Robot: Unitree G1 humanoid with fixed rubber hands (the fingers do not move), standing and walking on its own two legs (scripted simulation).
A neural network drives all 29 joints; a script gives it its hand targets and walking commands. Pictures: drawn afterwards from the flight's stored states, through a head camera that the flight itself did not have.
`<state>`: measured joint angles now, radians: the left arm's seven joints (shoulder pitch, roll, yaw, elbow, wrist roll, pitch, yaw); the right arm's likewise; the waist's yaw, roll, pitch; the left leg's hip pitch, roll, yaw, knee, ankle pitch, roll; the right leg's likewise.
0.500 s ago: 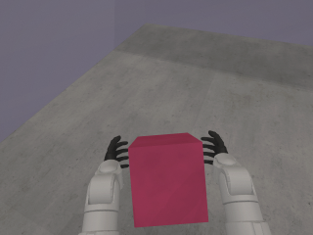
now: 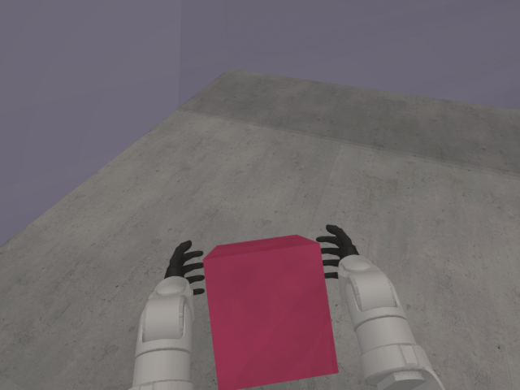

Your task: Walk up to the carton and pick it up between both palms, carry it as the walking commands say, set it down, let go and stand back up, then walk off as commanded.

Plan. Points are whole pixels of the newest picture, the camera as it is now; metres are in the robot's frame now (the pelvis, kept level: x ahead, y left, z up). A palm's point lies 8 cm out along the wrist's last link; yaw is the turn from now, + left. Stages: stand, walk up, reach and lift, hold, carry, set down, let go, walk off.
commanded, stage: hold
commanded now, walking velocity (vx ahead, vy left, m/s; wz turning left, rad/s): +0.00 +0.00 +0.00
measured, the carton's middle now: (265, 296) +0.32 +0.05 -0.09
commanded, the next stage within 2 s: set down in 0.54 s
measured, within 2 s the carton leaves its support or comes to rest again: neither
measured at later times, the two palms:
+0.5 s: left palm (181, 278) +0.25 +0.18 +0.05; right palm (360, 266) +0.29 -0.10 +0.07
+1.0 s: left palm (191, 285) +0.27 +0.17 +0.01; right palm (352, 276) +0.31 -0.10 +0.00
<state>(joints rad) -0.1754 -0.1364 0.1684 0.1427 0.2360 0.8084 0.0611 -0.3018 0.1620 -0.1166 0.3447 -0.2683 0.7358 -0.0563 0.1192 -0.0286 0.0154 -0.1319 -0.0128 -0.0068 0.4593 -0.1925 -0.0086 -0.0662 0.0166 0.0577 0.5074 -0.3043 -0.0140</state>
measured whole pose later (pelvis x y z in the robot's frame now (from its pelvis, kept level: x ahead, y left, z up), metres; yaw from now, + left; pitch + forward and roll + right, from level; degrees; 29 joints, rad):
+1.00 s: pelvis +0.00 -0.02 +0.00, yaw +0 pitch -3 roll +1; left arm -0.35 -0.18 0.35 0.44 0.34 0.61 0.04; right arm -0.39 0.19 -0.29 0.59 -0.34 0.51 -0.03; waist 0.14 -0.03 0.02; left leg -0.24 0.00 -0.02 0.46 -0.17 -0.03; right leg -0.19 0.04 0.05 0.54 -0.30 -0.04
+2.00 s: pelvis -0.06 +0.00 -0.13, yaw -1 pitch +32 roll -1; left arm -0.64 -0.20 0.49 0.51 0.29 0.30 0.14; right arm -0.78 0.11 -0.40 0.77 -0.28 0.23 -0.08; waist 0.10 -0.07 -0.16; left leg -1.42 -0.01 -0.03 1.20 -0.32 -0.01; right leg -1.35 0.07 0.04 1.26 -0.45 0.01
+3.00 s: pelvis -0.08 -0.01 -0.27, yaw -2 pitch +44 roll +0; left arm -0.94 -0.08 0.55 0.60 0.22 0.30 0.11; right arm -1.10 0.02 -0.32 0.87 -0.21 0.24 -0.21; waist 0.13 -0.08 -0.11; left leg -2.01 0.00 -0.05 1.68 -0.43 -0.05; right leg -1.95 0.11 0.01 1.76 -0.58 -0.01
